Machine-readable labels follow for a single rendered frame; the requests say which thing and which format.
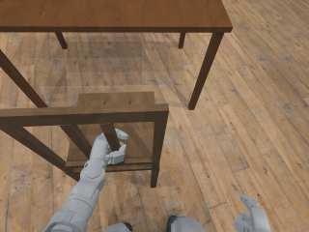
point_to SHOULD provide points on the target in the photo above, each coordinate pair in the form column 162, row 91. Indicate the table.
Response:
column 114, row 16

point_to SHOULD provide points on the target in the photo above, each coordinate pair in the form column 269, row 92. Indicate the chair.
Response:
column 134, row 113

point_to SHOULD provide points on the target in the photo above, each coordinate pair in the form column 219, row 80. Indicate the left robot hand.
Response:
column 101, row 148

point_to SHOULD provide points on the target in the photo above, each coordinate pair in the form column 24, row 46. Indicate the robot right shin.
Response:
column 181, row 216

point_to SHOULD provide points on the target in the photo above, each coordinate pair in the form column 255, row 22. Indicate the robot right thigh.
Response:
column 186, row 224

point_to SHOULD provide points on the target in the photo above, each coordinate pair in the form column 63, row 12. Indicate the right robot hand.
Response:
column 256, row 220

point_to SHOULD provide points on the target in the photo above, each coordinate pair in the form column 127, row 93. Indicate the robot left forearm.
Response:
column 82, row 200

